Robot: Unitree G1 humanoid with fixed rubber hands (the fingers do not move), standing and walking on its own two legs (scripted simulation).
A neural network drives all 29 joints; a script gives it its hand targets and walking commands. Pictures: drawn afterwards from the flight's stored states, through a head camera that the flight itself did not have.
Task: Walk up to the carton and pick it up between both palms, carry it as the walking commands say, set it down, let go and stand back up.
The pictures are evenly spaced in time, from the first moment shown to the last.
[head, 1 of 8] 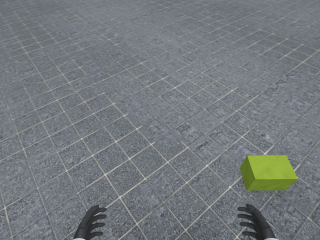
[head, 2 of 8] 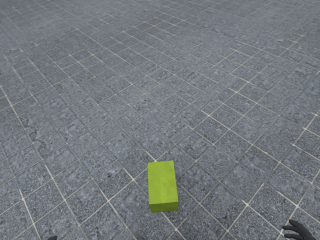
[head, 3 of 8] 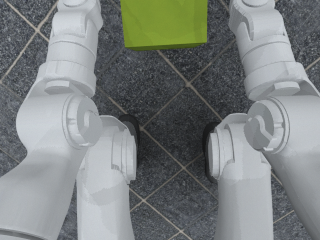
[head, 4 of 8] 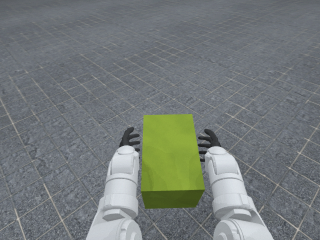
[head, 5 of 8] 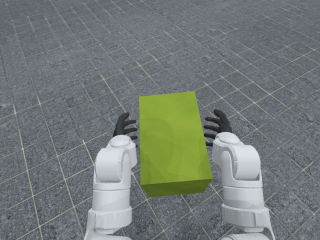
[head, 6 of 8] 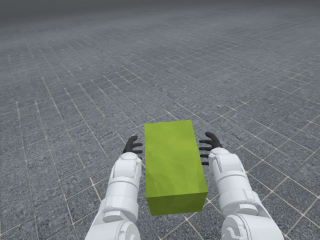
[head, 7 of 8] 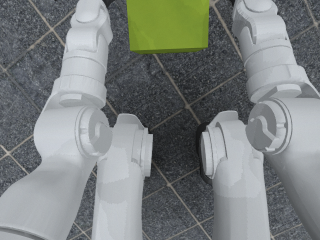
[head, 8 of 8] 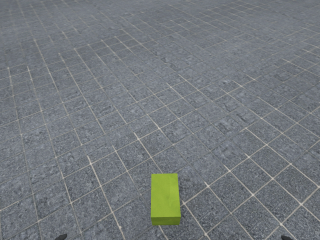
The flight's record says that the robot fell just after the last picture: no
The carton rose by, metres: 0.71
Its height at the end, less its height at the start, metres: +0.00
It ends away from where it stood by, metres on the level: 2.29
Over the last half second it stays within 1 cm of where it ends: yes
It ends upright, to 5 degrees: yes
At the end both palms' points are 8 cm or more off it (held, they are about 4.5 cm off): yes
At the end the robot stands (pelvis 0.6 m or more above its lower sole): yes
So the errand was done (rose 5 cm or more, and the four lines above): yes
